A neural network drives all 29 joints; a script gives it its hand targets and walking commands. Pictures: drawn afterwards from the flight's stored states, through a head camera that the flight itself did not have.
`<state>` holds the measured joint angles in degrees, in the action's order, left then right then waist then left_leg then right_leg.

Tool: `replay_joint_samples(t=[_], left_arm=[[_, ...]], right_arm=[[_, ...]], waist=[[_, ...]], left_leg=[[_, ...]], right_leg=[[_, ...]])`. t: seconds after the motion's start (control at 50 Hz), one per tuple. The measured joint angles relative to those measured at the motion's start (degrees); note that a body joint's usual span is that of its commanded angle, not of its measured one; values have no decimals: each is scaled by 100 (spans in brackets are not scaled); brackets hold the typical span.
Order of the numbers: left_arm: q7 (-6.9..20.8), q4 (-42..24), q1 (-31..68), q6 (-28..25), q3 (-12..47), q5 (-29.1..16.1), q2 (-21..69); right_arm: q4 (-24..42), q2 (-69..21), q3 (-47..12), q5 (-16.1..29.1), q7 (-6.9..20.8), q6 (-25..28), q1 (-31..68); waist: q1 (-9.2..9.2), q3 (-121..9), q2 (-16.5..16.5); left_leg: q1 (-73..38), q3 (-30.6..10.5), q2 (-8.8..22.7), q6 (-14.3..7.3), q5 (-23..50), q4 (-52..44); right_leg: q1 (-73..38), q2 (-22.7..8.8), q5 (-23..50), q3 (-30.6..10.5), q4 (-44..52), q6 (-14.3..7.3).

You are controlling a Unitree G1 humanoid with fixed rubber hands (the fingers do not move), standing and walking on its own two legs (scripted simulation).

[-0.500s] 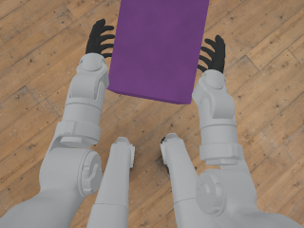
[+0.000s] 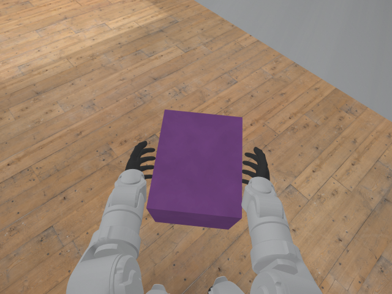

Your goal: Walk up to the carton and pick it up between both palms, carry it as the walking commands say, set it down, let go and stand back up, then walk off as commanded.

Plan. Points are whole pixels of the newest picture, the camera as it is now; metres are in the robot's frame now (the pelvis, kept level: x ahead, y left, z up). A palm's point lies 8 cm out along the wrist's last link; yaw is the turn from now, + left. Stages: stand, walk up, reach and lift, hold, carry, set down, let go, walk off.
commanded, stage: reach and lift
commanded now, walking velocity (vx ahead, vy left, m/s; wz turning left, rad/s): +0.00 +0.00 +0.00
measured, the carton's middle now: (197, 171) +0.42 -0.03 -0.09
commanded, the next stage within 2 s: none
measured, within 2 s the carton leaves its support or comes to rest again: neither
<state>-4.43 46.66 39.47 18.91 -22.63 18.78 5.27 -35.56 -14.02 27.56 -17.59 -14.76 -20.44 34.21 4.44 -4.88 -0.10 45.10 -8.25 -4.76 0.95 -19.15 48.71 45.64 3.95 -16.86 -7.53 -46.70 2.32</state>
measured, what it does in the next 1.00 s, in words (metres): stands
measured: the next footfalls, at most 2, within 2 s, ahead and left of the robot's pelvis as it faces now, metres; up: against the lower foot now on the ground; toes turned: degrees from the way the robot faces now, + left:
none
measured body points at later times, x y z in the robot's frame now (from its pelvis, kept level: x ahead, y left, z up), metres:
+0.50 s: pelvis +0.05 +0.00 +0.04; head +0.07 +0.02 +0.49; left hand +0.38 +0.11 +0.02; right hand +0.36 -0.18 +0.04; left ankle +0.04 +0.12 -0.69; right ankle +0.06 -0.14 -0.69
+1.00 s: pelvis +0.04 +0.00 +0.05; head -0.02 +0.02 +0.49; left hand +0.35 +0.11 +0.08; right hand +0.33 -0.17 +0.09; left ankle +0.04 +0.12 -0.69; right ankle +0.06 -0.14 -0.69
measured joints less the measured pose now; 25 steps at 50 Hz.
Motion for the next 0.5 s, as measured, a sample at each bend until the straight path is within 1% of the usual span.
replay_joint_samples(t=[0.1, 0.16, 0.2, 0.28, 0.3, 0.42, 0.5], left_arm=[[36, -519, -627, -81, 198, -64, 171], [8, -858, -975, -68, 417, -236, 240], [-15, -1055, -1157, -9, 547, -335, 277], [-32, -1316, -1435, 188, 737, -404, 360], [-64, -1373, -1510, 243, 786, -408, 376], [-17, -1707, -1923, 583, 913, -359, 495], [47, -1870, -2061, 854, 987, -325, 446]], right_arm=[[389, 51, -251, 33, 490, 62, -556], [598, 144, -420, 139, 683, 37, -784], [682, 179, -506, 200, 666, 2, -876], [726, 238, -666, 307, 446, -117, -1023], [731, 256, -695, 339, 459, -156, -1068], [843, 372, -880, 400, 618, -430, -1379], [1007, 417, -993, 365, 904, -717, -1518]], waist=[[-24, 130, 15], [-23, 170, 36], [-9, 189, 49], [3, 164, 88], [3, 136, 96], [-37, 0, 134], [-20, -5, 146]], left_leg=[[-592, 15, 16, -61, 181, -638], [-823, 22, 6, -85, 268, -921], [-973, 21, 2, -96, 310, -1072], [-1320, 31, 13, -117, 365, -1359], [-1413, 36, 24, -120, 374, -1430], [-2058, 59, 86, -138, 423, -1842], [-2495, 55, 107, -144, 430, -2023]], right_leg=[[-587, -69, 166, -52, 622, -2], [-807, -115, 232, -76, 873, 8], [-951, -139, 260, -84, 1009, 11], [-1284, -166, 307, -108, 1275, 7], [-1374, -166, 320, -116, 1348, 4], [-2006, -164, 394, -155, 1765, -25], [-2432, -169, 396, -152, 1926, -45]])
